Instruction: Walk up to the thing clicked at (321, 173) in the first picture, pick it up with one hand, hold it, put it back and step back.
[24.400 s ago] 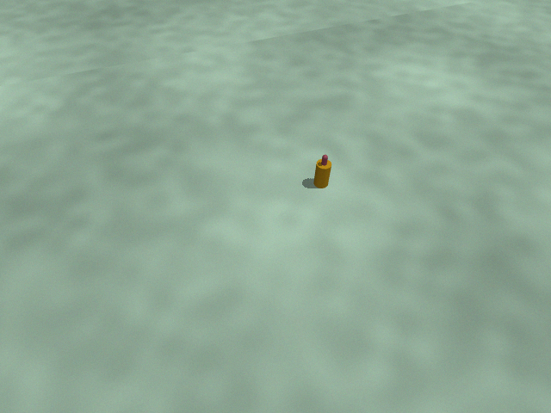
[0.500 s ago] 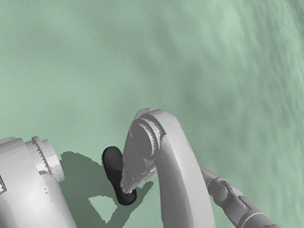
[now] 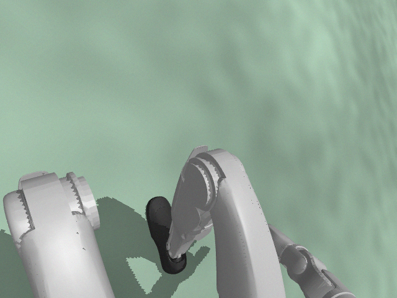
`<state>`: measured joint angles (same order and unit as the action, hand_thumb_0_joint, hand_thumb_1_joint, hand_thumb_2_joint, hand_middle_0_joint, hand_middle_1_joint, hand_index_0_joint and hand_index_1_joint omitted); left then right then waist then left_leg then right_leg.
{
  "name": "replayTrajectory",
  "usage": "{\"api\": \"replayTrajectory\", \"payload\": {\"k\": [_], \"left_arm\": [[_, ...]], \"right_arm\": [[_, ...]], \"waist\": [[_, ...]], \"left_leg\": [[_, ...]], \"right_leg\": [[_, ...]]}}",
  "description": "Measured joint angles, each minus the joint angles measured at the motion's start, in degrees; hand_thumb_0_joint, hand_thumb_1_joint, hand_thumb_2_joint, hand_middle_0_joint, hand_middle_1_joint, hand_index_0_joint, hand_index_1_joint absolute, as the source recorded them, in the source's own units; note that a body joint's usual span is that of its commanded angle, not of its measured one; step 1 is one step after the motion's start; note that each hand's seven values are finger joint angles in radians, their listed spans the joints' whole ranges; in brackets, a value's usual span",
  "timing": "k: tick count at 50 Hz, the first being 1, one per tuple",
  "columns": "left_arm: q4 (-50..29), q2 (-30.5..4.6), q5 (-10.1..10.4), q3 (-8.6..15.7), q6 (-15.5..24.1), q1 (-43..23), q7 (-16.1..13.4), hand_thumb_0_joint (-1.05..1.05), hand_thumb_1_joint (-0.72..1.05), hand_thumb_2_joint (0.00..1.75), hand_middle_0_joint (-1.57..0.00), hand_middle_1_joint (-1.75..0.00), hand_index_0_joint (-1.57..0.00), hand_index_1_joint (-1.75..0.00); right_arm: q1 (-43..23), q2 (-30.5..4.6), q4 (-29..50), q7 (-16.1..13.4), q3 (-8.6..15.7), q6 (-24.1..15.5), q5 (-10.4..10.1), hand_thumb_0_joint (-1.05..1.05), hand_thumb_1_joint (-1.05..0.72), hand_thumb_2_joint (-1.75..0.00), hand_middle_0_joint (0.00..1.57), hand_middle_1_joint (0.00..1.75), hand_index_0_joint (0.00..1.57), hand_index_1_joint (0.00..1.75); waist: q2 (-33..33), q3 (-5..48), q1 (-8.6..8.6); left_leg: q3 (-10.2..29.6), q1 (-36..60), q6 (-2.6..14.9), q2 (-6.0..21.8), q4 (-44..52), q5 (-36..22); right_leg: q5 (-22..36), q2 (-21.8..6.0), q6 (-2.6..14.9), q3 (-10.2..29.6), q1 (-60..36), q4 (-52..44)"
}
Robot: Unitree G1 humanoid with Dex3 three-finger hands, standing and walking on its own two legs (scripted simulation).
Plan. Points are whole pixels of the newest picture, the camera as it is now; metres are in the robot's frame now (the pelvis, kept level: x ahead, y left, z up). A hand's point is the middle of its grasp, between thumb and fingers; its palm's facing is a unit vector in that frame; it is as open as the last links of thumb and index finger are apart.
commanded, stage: rise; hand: left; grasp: from the side
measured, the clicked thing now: out of the picture +0.44 +0.29 -0.20
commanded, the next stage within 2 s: home in 0.16 s
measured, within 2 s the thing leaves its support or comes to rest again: neither
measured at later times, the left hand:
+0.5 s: hand out of the picture +0.33 +0.44 +0.00, palm faces +0.41 -0.79 -0.45, open 17.1 cm
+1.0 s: hand out of the picture +0.26 +0.31 +0.20, palm faces +0.36 -0.83 -0.43, open 17.2 cm
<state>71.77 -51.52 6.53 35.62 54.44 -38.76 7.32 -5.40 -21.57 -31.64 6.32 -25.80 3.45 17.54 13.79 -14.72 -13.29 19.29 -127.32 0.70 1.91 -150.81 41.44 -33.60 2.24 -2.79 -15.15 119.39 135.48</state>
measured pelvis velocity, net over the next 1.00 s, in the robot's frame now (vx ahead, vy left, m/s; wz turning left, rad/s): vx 0.06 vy -0.01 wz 0.24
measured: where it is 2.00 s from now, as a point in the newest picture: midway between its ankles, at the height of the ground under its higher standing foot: (125, 273)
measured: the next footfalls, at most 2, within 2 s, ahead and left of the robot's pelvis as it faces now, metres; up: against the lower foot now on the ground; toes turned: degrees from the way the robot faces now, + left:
none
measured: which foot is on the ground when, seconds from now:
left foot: down 0.00-1.00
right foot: down 0.00-1.00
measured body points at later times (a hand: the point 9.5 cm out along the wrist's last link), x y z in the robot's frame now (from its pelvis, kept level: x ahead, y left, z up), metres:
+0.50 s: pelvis +0.01 -0.01 +0.07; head +0.20 +0.10 +0.47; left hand +0.31 +0.48 +0.03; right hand +0.20 -0.24 -0.04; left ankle +0.08 +0.12 -0.26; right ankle +0.14 -0.12 -0.26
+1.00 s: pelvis +0.06 -0.01 +0.30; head +0.19 +0.04 +0.73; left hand +0.24 +0.35 +0.23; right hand +0.30 -0.22 +0.20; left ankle +0.08 +0.12 -0.26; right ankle +0.14 -0.12 -0.26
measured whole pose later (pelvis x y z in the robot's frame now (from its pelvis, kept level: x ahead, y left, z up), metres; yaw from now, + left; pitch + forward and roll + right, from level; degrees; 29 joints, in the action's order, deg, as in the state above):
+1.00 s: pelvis +0.06 -0.01 +0.30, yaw +14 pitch +26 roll -3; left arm 22.9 -20.9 -0.6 11.3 -4.9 1.8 -7.3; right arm 7.1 -14.4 -29.5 -5.4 -0.1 2.2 -3.1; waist -0.4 9.8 -2.7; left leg 2.7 -79.4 -0.7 2.5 -88.8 35.9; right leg -34.4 -0.7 0.6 -3.8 78.1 86.0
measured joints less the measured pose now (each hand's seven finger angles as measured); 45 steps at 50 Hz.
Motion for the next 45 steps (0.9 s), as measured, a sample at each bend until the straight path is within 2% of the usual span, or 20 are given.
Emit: {"api": "replayTrajectory", "payload": {"k": [3, 7, 10, 14, 17, 20, 22, 25, 31, 37, 45], "left_arm": [[-2.3, 1.0, 1.2, -2.5, -3.7, 0.9, 2.6, -0.01, -0.61, 0.07, -0.1, -0.08, -0.11, -0.07], [-3.8, 3.0, 2.9, -3.7, -7.7, 1.5, 5.6, -0.01, -0.61, 0.06, -0.08, -0.07, -0.09, -0.05], [-3.6, 3.3, -2.6, -4.2, -12.6, 1.5, 4.5, -0.01, -0.59, 0.06, -0.07, -0.06, -0.08, -0.05], [-7.6, 4.8, -7.6, -4.8, -20.2, 3.0, 2.8, -0.01, -0.58, 0.07, -0.08, -0.06, -0.08, -0.06], [-11.6, 5.6, -10.0, -4.9, -25.4, 4.8, 1.3, -0.01, -0.56, 0.08, -0.08, -0.07, -0.08, -0.06], [-14.9, 6.1, -11.1, -5.1, -30.0, 6.7, -0.4, -0.01, -0.53, 0.09, -0.08, -0.07, -0.08, -0.07], [-17.3, 6.8, -11.3, -5.5, -32.9, 8.4, -1.6, -0.01, -0.51, 0.1, -0.08, -0.08, -0.08, -0.07], [-21.4, 8.9, -11.0, -7.5, -37.4, 11.5, -3.3, -0.01, -0.49, 0.1, -0.08, -0.08, -0.08, -0.07], [-35.4, 17.0, -10.3, -12.8, -45.9, 21.7, -6.2, -0.01, -0.49, 0.1, -0.07, -0.08, -0.07, -0.07], [-45.6, 23.1, -9.4, -17.0, -51.4, 30.8, -9.4, -0.01, -0.48, 0.1, -0.07, -0.07, -0.07, -0.07], [-47.2, 27.6, -7.9, -21.0, -56.4, 36.8, -13.1, -0.01, -0.49, 0.09, -0.07, -0.07, -0.07, -0.06]], "right_arm": [[1.6, 0.0, -0.8, -0.2, 2.3, -0.1, -2.1, 0.0, -0.91, -0.9, 0.2, 0.3, 0.21, 0.3], [2.7, -0.1, -1.2, -0.4, 4.8, -0.3, -4.5, 0.0, -0.9, -0.89, 0.2, 0.3, 0.21, 0.3], [3.5, 1.4, -1.5, -0.6, 7.9, 0.1, -7.1, 0.0, -0.9, -0.9, 0.2, 0.3, 0.21, 0.3], [5.1, 3.3, -1.6, -0.8, 11.5, 1.4, -10.0, 0.0, -0.92, -0.9, 0.2, 0.3, 0.21, 0.31], [6.6, 4.5, -2.0, -1.3, 13.8, 2.3, -11.8, 0.0, -0.93, -0.91, 0.2, 0.3, 0.21, 0.31], [7.8, 5.1, -2.3, -1.7, 16.3, 3.2, -13.5, 0.0, -0.92, -0.9, 0.2, 0.3, 0.21, 0.31], [8.7, 5.4, -2.5, -2.1, 18.1, 3.8, -14.6, 0.0, -0.92, -0.9, 0.2, 0.3, 0.21, 0.3], [9.9, 5.8, -2.6, -2.5, 20.9, 4.5, -16.2, 0.0, -0.91, -0.9, 0.2, 0.3, 0.21, 0.3], [10.4, 6.3, -1.5, -4.1, 24.0, 5.1, -19.2, 0.0, -0.9, -0.9, 0.2, 0.3, 0.21, 0.3], [10.1, 7.3, 0.8, -7.0, 24.9, 4.0, -20.7, 0.01, -0.9, -0.9, 0.2, 0.3, 0.2, 0.3], [10.7, 7.2, 2.1, -10.5, 25.8, 0.5, -20.8, 0.01, -0.9, -0.9, 0.2, 0.3, 0.2, 0.3]], "waist": [[-2.0, 2.9, 0.99], [-4.2, 5.8, 2.17], [-4.9, 7.8, 2.97], [-6.3, 10.9, 4.1], [-7.7, 13.5, 4.87], [-9.5, 15.8, 5.9], [-10.8, 17.3, 6.78], [-12.3, 19.5, 8.31], [-14.0, 21.9, 10.67], [-13.9, 22.7, 10.81], [-14.0, 24.3, 10.67]], "left_leg": [[-1.5, -0.6, 0.42, -0.1, 1.3, -0.4], [-3.2, -1.2, 0.98, -0.1, 2.9, -1.1], [-4.6, -1.2, 1.09, 0.2, 4.4, -1.4], [-6.6, -0.9, 1.04, 0.3, 7.5, -1.7], [-8.3, -0.4, 1.0, 0.1, 10.1, -1.9], [-10.0, 0.2, 1.04, 0.1, 12.9, -2.1], [-11.1, 0.8, 1.09, 0.0, 14.8, -2.2], [-12.9, 2.4, 1.19, 0.2, 18.2, -2.3], [-15.0, 9.3, 0.74, 0.5, 27.2, -2.5], [-15.9, 20.5, -0.31, 0.6, 38.5, -2.9], [-16.3, 37.1, -1.23, 0.6, 53.2, -4.2]], "right_leg": [[-0.4, -0.5, 0.14, 1.0, 0.6, -0.4], [-0.6, -1.0, 0.26, 2.1, 1.2, -1.1], [-0.5, -1.2, 0.56, 3.1, 1.8, -1.7], [-0.9, -1.7, 0.96, 4.6, 2.2, -3.3], [-1.5, -2.3, 1.3, 5.8, 2.3, -4.7], [-1.9, -2.7, 1.56, 7.1, 2.3, -6.3], [-2.2, -3.0, 1.6, 8.1, 2.2, -7.4], [-2.4, -3.1, 1.51, 9.6, 1.5, -9.5], [-2.5, -3.1, 1.73, 11.2, -3.9, -17.0], [-2.5, -3.0, 2.64, 11.5, -14.2, -26.9], [-1.8, -3.0, 3.35, 11.4, -30.5, -40.8]]}}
